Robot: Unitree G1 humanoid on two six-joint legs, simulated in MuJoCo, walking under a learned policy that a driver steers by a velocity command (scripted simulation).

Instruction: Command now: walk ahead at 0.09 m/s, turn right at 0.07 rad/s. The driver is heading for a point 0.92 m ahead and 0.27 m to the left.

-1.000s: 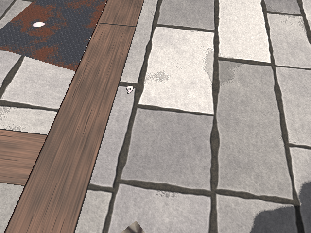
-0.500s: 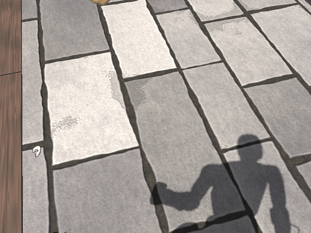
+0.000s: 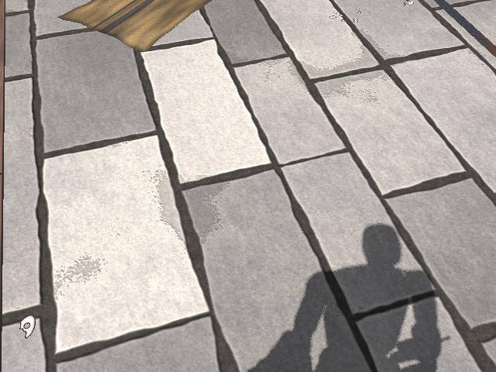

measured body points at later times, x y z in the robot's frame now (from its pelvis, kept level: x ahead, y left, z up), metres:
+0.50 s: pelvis +0.04 -0.02 +0.01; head +0.04 -0.02 +0.46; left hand +0.03 +0.21 -0.14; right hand +0.07 -0.25 -0.14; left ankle +0.09 +0.08 -0.73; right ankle +0.02 -0.13 -0.73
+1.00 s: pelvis +0.08 -0.03 +0.01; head +0.07 -0.02 +0.46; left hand +0.03 +0.20 -0.15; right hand +0.08 -0.26 -0.15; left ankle +0.08 +0.07 -0.71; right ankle +0.02 -0.13 -0.73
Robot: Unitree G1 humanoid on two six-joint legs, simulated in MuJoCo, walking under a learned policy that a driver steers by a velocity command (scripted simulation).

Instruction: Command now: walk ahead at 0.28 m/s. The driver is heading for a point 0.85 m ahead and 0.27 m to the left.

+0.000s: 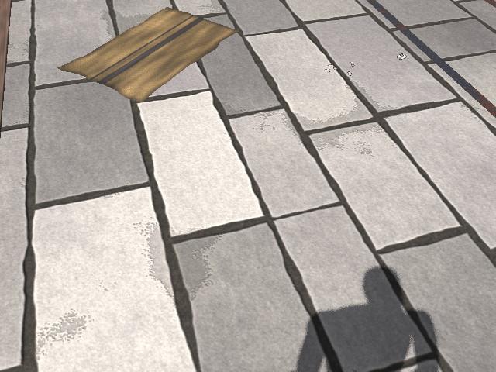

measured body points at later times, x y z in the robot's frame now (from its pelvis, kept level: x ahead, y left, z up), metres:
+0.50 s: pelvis +0.21 +0.05 +0.00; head +0.24 +0.06 +0.45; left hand +0.36 +0.27 -0.14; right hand +0.10 -0.16 -0.14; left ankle +0.08 +0.12 -0.74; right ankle +0.36 -0.07 -0.69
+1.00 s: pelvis +0.49 +0.03 +0.00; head +0.52 +0.03 +0.45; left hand +0.41 +0.26 -0.14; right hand +0.65 -0.18 -0.14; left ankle +0.62 +0.19 -0.68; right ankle +0.43 -0.03 -0.74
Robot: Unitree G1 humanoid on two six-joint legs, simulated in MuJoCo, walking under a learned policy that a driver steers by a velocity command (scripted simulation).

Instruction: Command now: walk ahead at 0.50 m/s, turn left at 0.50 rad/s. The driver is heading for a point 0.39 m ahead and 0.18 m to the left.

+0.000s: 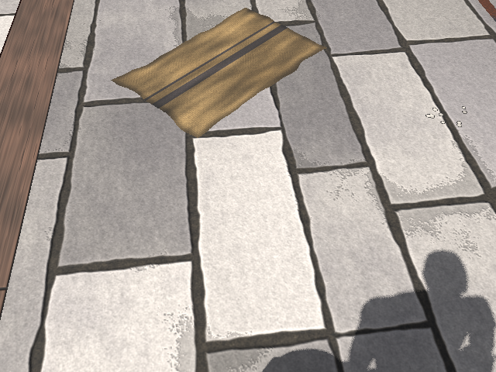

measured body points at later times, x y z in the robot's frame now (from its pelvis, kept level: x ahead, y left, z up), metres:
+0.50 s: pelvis +0.27 +0.05 +0.00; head +0.30 +0.08 +0.45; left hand +0.36 +0.33 -0.13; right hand +0.35 -0.21 -0.13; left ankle +0.21 +0.08 -0.74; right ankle +0.43 -0.08 -0.67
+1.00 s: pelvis +0.39 +0.05 +0.00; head +0.41 +0.05 +0.45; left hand +0.37 +0.30 -0.14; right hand +0.50 -0.17 -0.16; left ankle +0.33 +0.18 -0.73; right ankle +0.49 +0.01 -0.74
